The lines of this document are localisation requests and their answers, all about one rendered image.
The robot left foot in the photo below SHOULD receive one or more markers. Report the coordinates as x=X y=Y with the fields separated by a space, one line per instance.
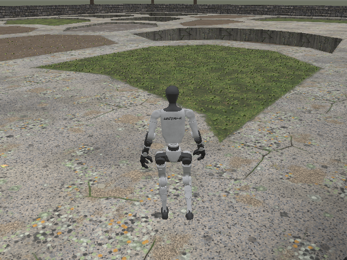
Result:
x=164 y=214

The right robot upper arm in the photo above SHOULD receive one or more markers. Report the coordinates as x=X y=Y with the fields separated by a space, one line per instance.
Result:
x=192 y=122

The robot right forearm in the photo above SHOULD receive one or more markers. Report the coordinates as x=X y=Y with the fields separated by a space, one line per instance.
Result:
x=199 y=142

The left robot upper arm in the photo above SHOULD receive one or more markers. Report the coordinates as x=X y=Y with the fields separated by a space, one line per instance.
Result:
x=153 y=123

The robot left hand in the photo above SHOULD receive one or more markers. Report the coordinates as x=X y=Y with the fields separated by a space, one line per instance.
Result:
x=143 y=160

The robot right thigh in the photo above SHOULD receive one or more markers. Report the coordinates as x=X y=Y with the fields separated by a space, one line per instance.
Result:
x=186 y=159

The robot left forearm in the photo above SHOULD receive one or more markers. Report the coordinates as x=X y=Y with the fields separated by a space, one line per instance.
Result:
x=146 y=147

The robot right hand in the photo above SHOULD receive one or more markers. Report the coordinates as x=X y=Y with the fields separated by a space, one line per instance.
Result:
x=197 y=152

